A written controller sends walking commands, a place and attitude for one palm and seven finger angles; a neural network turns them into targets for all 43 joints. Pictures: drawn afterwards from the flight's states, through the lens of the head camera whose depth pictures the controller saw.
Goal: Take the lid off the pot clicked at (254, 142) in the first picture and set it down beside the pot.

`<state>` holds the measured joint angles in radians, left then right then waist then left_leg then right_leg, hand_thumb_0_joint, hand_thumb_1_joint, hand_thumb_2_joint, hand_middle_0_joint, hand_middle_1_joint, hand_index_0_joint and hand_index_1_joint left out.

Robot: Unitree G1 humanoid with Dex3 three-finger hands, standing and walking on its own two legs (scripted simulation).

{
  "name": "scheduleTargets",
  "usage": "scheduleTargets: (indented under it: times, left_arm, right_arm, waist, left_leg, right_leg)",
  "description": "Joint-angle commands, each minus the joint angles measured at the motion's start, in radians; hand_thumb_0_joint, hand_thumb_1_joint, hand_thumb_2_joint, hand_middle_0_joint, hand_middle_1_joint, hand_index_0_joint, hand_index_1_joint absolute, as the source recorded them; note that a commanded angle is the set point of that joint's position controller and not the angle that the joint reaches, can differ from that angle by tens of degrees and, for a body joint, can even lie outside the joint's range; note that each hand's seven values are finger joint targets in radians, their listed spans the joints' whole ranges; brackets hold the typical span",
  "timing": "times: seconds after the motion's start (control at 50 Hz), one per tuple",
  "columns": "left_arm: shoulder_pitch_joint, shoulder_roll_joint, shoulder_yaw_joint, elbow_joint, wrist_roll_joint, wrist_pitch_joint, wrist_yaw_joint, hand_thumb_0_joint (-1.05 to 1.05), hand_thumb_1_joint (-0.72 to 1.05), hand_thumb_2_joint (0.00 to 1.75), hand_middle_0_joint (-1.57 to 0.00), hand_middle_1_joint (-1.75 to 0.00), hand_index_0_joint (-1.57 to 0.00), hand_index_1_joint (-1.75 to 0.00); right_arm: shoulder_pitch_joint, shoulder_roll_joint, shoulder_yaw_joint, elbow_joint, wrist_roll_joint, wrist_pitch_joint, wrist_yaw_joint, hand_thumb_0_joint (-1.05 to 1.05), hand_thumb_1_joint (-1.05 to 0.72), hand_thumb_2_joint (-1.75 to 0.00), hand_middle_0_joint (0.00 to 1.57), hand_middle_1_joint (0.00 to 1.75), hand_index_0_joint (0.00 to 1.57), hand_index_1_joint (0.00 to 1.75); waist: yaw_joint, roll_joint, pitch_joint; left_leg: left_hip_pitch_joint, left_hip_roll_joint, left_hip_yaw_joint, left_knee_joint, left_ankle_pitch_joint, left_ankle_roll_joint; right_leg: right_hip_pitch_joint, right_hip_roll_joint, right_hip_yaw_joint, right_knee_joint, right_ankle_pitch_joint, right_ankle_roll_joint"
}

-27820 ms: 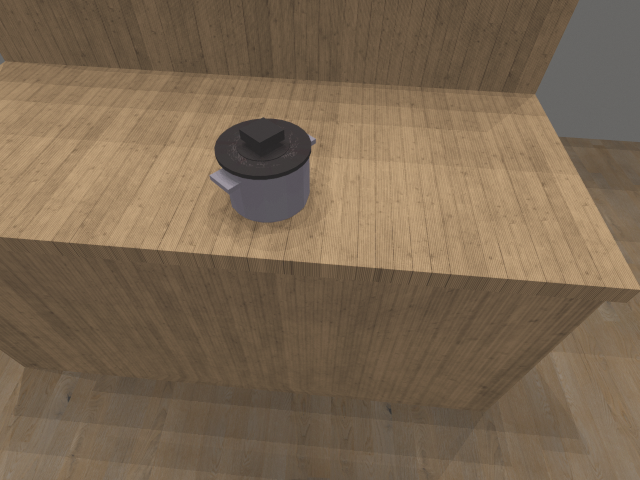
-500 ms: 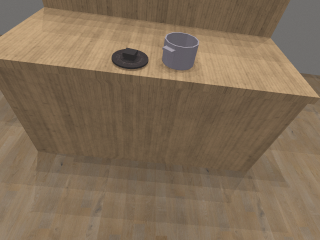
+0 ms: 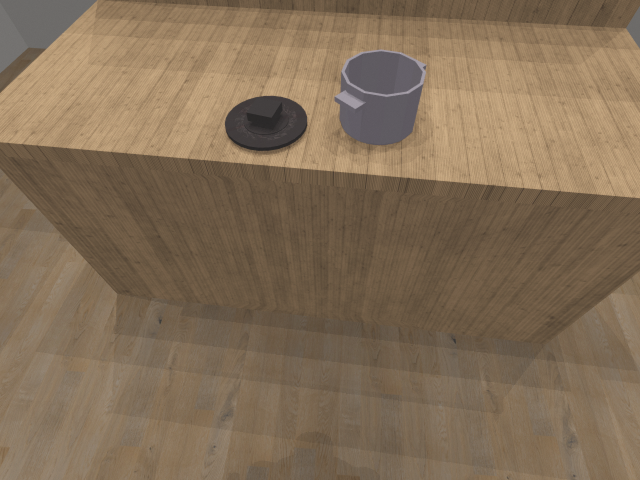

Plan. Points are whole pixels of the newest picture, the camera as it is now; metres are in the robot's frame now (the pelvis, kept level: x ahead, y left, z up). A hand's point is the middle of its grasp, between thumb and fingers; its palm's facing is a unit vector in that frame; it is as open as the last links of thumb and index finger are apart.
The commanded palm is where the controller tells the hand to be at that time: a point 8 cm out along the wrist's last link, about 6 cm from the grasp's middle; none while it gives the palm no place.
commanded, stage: let the arm hang, fingers relaxed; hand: left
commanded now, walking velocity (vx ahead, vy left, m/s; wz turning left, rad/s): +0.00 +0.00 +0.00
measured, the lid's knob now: (264, 111) +0.75 +0.14 -0.01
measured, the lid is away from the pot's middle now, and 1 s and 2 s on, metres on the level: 0.23 0.23 0.23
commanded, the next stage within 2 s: look to check the result in 0.40 s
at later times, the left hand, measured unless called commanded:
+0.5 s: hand out of the picture +0.11 +0.20 -0.18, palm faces +0.01 -0.97 -0.25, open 7.4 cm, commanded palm none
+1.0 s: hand (209, 383) +0.27 +0.19 -0.17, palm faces -0.03 -0.96 -0.26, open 7.3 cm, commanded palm none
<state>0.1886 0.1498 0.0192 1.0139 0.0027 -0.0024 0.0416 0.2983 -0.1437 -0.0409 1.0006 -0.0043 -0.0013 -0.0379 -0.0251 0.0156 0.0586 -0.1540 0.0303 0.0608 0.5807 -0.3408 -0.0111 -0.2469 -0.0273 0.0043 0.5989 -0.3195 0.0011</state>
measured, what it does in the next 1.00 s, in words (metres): walks ahead: right foot, then left foot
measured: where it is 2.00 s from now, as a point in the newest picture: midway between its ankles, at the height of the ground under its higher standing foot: (327, 454)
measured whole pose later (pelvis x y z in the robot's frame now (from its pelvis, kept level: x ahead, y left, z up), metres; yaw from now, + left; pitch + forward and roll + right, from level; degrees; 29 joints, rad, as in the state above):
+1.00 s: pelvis +0.21 +0.00 +0.00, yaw -3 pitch +2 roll +1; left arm 0.19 0.19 0.05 1.02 0.03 -0.03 0.04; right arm 0.32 -0.11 -0.04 1.04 0.01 0.02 -0.03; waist -0.01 -0.01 0.07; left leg -0.27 0.03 0.04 0.73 -0.50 0.00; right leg -0.14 -0.02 -0.04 0.50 -0.39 -0.02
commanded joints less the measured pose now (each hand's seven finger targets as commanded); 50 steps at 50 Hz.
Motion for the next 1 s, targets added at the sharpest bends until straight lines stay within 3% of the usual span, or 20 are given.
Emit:
scheduleTargets:
  times: [0.0, 0.08, 0.14, 0.24, 0.28, 0.34, 0.4, 0.44, 0.48, 0.54, 0.58, 0.6, 0.64, 0.68, 0.76, 0.8, 0.84, 0.86, 0.92, 0.98]
  left_arm:
    - [0.050, 0.115, 0.028, -0.019, 0.007, -0.007, 0.007, 0.00, 0.90, 0.90, -0.20, -0.30, -0.20, -0.30]
    - [0.058, 0.098, 0.027, -0.015, 0.012, -0.008, 0.002, 0.00, 0.90, 0.90, -0.20, -0.30, -0.20, -0.30]
    - [0.116, 0.134, 0.049, -0.014, 0.008, -0.020, 0.008, 0.00, 0.90, 0.90, -0.20, -0.30, -0.20, -0.30]
    - [0.136, 0.167, 0.062, 0.017, 0.010, -0.015, 0.016, 0.00, 0.90, 0.90, -0.20, -0.30, -0.20, -0.30]
    - [0.064, 0.127, 0.049, -0.004, 0.011, -0.007, 0.013, 0.00, 0.90, 0.90, -0.20, -0.30, -0.20, -0.30]
    - [-0.007, 0.065, 0.035, -0.036, 0.010, -0.012, 0.008, 0.00, 0.90, 0.90, -0.20, -0.30, -0.20, -0.30]
    - [0.022, 0.075, 0.041, -0.027, 0.014, -0.014, -0.004, 0.00, 0.90, 0.90, -0.20, -0.30, -0.20, -0.30]
    - [0.227, 0.121, 0.058, 0.033, 0.013, -0.028, -0.001, 0.00, 0.90, 0.90, -0.20, -0.30, -0.20, -0.30]
    - [0.321, 0.205, 0.062, 0.078, 0.010, -0.038, 0.006, 0.00, 0.90, 0.90, -0.20, -0.30, -0.20, -0.30]
    - [0.188, 0.152, 0.061, 0.044, 0.035, -0.022, 0.023, 0.00, 0.90, 0.90, -0.20, -0.30, -0.20, -0.30]
    - [0.113, 0.134, 0.055, 0.026, 0.022, -0.019, 0.024, 0.00, 0.90, 0.90, -0.20, -0.30, -0.20, -0.30]
    - [0.080, 0.117, 0.053, 0.010, 0.004, -0.018, 0.017, 0.00, 0.90, 0.90, -0.20, -0.30, -0.20, -0.30]
    - [0.110, 0.064, 0.034, -0.024, -0.019, -0.012, 0.012, 0.00, 0.90, 0.90, -0.20, -0.30, -0.20, -0.30]
    - [0.050, 0.049, 0.032, -0.026, 0.000, -0.007, 0.014, 0.00, 0.90, 0.90, -0.20, -0.30, -0.20, -0.30]
    - [-0.017, 0.090, 0.040, -0.046, 0.000, -0.018, -0.012, 0.00, 0.90, 0.90, -0.20, -0.30, -0.20, -0.30]
    - [0.178, 0.119, 0.062, 0.022, -0.002, -0.029, -0.012, 0.00, 0.90, 0.90, -0.20, -0.30, -0.20, -0.30]
    - [0.299, 0.199, 0.076, 0.064, 0.004, -0.039, 0.004, 0.00, 0.90, 0.90, -0.20, -0.30, -0.20, -0.30]
    - [0.235, 0.202, 0.061, 0.042, 0.013, -0.036, 0.005, 0.00, 0.90, 0.90, -0.20, -0.30, -0.20, -0.30]
    - [0.093, 0.138, 0.052, -0.002, 0.031, -0.024, 0.014, 0.00, 0.90, 0.90, -0.20, -0.30, -0.20, -0.30]
    - [0.075, 0.135, 0.053, -0.011, 0.002, -0.025, 0.008, 0.00, 0.90, 0.90, -0.20, -0.30, -0.20, -0.30]
  right_arm:
    - [0.113, -0.070, -0.026, 0.004, -0.002, 0.000, -0.002, 0.00, -0.90, -0.90, 0.20, 0.30, 0.20, 0.30]
    - [0.110, -0.079, -0.026, 0.010, -0.009, 0.001, 0.000, 0.00, -0.90, -0.90, 0.20, 0.30, 0.20, 0.30]
    - [0.144, -0.109, -0.037, -0.002, -0.006, -0.003, -0.015, 0.00, -0.90, -0.90, 0.20, 0.30, 0.20, 0.30]
    - [0.044, -0.077, -0.032, -0.020, 0.004, 0.006, -0.007, 0.00, -0.90, -0.90, 0.20, 0.30, 0.20, 0.30]
    - [0.107, -0.073, -0.034, 0.012, -0.007, 0.005, -0.002, 0.00, -0.90, -0.90, 0.20, 0.30, 0.20, 0.30]
    - [0.203, -0.111, -0.033, 0.064, -0.017, 0.001, -0.007, 0.00, -0.90, -0.90, 0.20, 0.30, 0.20, 0.30]
    - [0.195, -0.120, -0.024, 0.061, -0.015, 0.001, -0.011, 0.00, -0.90, -0.90, 0.20, 0.30, 0.20, 0.30]
    - [0.129, -0.129, -0.027, 0.025, 0.009, -0.004, -0.012, 0.00, -0.90, -0.90, 0.20, 0.30, 0.20, 0.30]
    - [0.040, -0.068, -0.022, -0.020, 0.026, -0.006, 0.001, 0.00, -0.90, -0.90, 0.20, 0.30, 0.20, 0.30]
    - [-0.015, -0.027, -0.015, -0.053, 0.012, 0.005, 0.005, 0.00, -0.90, -0.90, 0.20, 0.30, 0.20, 0.30]
    - [0.106, -0.030, -0.015, -0.006, 0.010, -0.002, 0.012, 0.00, -0.90, -0.90, 0.20, 0.30, 0.20, 0.30]
    - [0.223, -0.047, -0.019, 0.039, 0.004, -0.013, 0.010, 0.00, -0.90, -0.90, 0.20, 0.30, 0.20, 0.30]
    - [0.269, -0.129, -0.022, 0.058, -0.013, -0.009, -0.018, 0.00, -0.90, -0.90, 0.20, 0.30, 0.20, 0.30]
    - [0.234, -0.099, -0.007, 0.059, -0.018, -0.010, -0.019, 0.00, -0.90, -0.90, 0.20, 0.30, 0.20, 0.30]
    - [0.248, -0.095, -0.007, 0.070, -0.013, -0.001, -0.025, 0.00, -0.90, -0.90, 0.20, 0.30, 0.20, 0.30]
    - [0.190, -0.123, -0.017, 0.039, 0.013, -0.008, -0.027, 0.00, -0.90, -0.90, 0.20, 0.30, 0.20, 0.30]
    - [0.073, -0.072, -0.020, -0.019, 0.027, -0.015, -0.012, 0.00, -0.90, -0.90, 0.20, 0.30, 0.20, 0.30]
    - [0.039, -0.049, -0.023, -0.030, 0.027, -0.006, -0.014, 0.00, -0.90, -0.90, 0.20, 0.30, 0.20, 0.30]
    - [0.043, -0.001, -0.015, -0.025, 0.009, 0.006, 0.006, 0.00, -0.90, -0.90, 0.20, 0.30, 0.20, 0.30]
    - [0.148, 0.004, -0.014, 0.033, 0.000, -0.006, 0.017, 0.00, -0.90, -0.90, 0.20, 0.30, 0.20, 0.30]
  waist:
    - [-0.005, -0.020, -0.026]
    - [-0.004, -0.004, 0.005]
    - [-0.002, -0.015, -0.191]
    - [0.023, -0.068, -0.097]
    - [-0.020, 0.020, -0.008]
    - [-0.045, 0.161, 0.078]
    - [-0.013, 0.129, 0.059]
    - [0.075, 0.020, -0.109]
    - [0.104, -0.115, -0.128]
    - [0.072, -0.245, 0.035]
    - [-0.016, -0.225, -0.028]
    - [-0.062, -0.103, -0.071]
    - [-0.040, 0.278, -0.131]
    - [-0.035, 0.152, -0.028]
    - [-0.044, 0.209, -0.014]
    - [0.048, 0.099, -0.153]
    - [0.104, -0.132, -0.152]
    - [0.089, -0.121, -0.073]
    - [0.029, -0.186, 0.101]
    - [-0.013, -0.173, -0.030]
  left_leg:
    - [0.033, 0.070, -0.008, -0.090, 0.439, 0.022]
    - [0.057, 0.087, -0.010, -0.117, 0.401, 0.040]
    - [0.119, 0.069, 0.042, 0.014, 0.793, 0.024]
    - [-0.056, 0.022, 0.059, -0.013, 0.333, -0.004]
    - [0.102, 0.069, 0.040, -0.124, 0.565, 0.023]
    - [0.291, 0.213, -0.032, -0.156, 1.116, 0.098]
    - [0.288, 0.183, 0.012, -0.089, 1.176, 0.091]
    - [0.104, 0.102, 0.054, 0.092, 0.977, 0.046]
    - [-0.168, -0.014, 0.040, 0.352, -0.156, 0.002]
    - [-0.312, 0.022, -0.055, 0.241, -0.318, 0.023]
    - [-0.161, 0.037, -0.043, -0.100, -0.131, 0.035]
    - [0.030, 0.050, -0.070, -0.217, 0.326, 0.052]
    - [0.227, 0.312, -0.330, -0.173, 1.134, 0.196]
    - [0.201, 0.286, -0.258, -0.139, 1.241, 0.201]
    - [0.330, 0.181, -0.111, -0.040, 1.394, 0.095]
    - [0.150, 0.111, -0.036, 0.113, 1.216, 0.044]
    - [-0.197, -0.014, 0.007, 0.347, -0.023, -0.009]
    - [-0.215, -0.012, -0.048, 0.387, -0.288, 0.000]
    - [-0.259, 0.027, -0.053, 0.181, -0.270, 0.014]
    - [-0.067, -0.009, 0.007, -0.118, 0.172, 0.006]
  right_leg:
    - [0.056, -0.070, 0.033, -0.071, 0.569, -0.040]
    - [0.021, -0.052, 0.034, -0.104, 0.432, -0.048]
    - [0.197, -0.068, 0.012, -0.004, 0.892, -0.053]
    - [0.281, -0.122, 0.064, -0.012, 1.086, -0.086]
    - [0.075, -0.060, 0.002, 0.036, 0.856, -0.050]
    - [-0.198, 0.025, -0.070, 0.099, -0.064, -0.023]
    - [-0.115, 0.040, -0.100, -0.059, -0.060, -0.036]
    - [0.233, 0.009, -0.016, -0.123, 0.556, -0.073]
    - [0.376, -0.280, 0.223, -0.189, 1.087, -0.242]
    - [0.292, -0.246, 0.173, -0.165, 1.028, -0.229]
    - [0.243, -0.192, 0.098, -0.058, 0.964, -0.147]
    - [0.122, -0.109, 0.024, 0.080, 0.791, -0.067]
    - [-0.155, 0.014, -0.027, 0.266, -0.278, 0.017]
    - [-0.194, 0.009, 0.022, 0.291, -0.305, 0.006]
    - [-0.190, 0.034, -0.106, -0.011, -0.145, -0.005]
    - [0.185, 0.027, -0.080, -0.129, 0.455, -0.026]
    - [0.382, -0.294, 0.209, -0.142, 1.168, -0.213]
    - [0.285, -0.351, 0.213, -0.179, 1.115, -0.268]
    - [0.132, -0.239, 0.111, -0.197, 0.864, -0.199]
    - [0.142, -0.133, 0.011, -0.095, 0.709, -0.095]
